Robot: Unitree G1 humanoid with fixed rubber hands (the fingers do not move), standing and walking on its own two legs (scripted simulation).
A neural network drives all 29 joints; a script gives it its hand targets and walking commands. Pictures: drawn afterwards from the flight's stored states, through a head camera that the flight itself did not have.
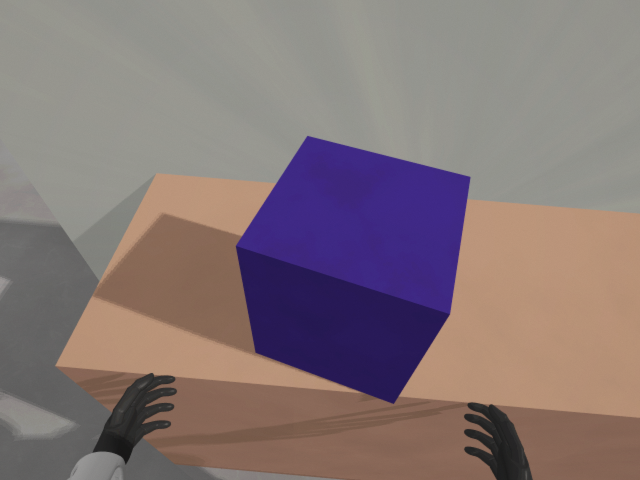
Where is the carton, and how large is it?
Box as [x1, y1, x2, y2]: [236, 136, 470, 403]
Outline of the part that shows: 307,136 236,245 255,351 260,354 393,403 449,314 470,177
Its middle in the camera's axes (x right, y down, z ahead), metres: +0.05 +0.04 +0.52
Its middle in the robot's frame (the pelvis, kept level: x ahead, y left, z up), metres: +0.36 -0.02 +0.05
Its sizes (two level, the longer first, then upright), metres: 0.210 0.200 0.250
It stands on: a pedestal, 0.71 m high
